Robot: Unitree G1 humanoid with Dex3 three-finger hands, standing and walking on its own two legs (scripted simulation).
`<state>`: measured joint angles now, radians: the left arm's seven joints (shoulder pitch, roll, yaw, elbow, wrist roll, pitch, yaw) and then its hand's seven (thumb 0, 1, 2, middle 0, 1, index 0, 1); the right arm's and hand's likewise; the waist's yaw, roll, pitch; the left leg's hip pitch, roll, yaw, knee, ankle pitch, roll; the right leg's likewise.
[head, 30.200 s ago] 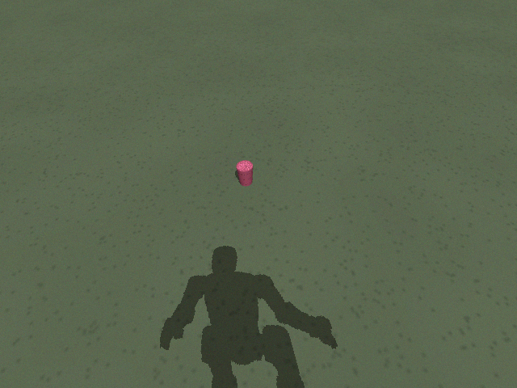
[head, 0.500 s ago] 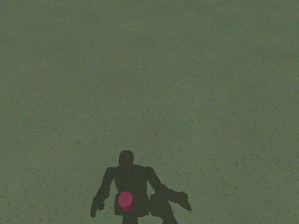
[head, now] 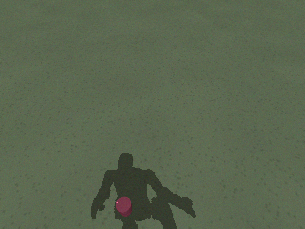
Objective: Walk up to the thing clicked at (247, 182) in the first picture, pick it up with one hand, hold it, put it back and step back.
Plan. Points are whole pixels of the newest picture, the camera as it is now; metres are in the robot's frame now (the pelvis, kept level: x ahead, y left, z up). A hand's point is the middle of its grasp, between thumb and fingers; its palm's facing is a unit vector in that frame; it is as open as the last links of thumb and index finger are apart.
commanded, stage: stand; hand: left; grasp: from above
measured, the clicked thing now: (124, 207) +0.40 +0.23 -0.72
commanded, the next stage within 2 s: step back in 1.24 s
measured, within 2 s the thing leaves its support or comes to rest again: neither
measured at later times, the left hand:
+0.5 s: hand out of the picture +0.08 +0.25 -0.16, palm faces +0.02 -0.94 -0.33, open 7.3 cm
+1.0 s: hand out of the picture +0.08 +0.24 -0.16, palm faces +0.00 -0.94 -0.34, open 7.3 cm
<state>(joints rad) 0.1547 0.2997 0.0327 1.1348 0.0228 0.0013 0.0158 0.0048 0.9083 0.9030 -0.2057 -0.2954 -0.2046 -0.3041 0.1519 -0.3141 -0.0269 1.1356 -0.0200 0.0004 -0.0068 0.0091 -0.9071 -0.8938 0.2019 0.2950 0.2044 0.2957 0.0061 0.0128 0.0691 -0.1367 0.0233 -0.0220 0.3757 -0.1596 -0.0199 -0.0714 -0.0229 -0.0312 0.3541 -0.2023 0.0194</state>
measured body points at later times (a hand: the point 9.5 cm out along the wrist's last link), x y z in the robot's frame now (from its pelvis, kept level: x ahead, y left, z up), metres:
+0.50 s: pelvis +0.01 +0.00 +0.00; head +0.02 +0.00 +0.45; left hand +0.08 +0.29 -0.13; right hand +0.09 -0.29 -0.14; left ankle +0.03 +0.13 -0.75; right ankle +0.00 -0.13 -0.75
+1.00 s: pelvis +0.01 +0.00 +0.00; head +0.01 -0.01 +0.45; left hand +0.08 +0.29 -0.13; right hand +0.08 -0.30 -0.13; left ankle +0.03 +0.13 -0.75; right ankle +0.00 -0.13 -0.75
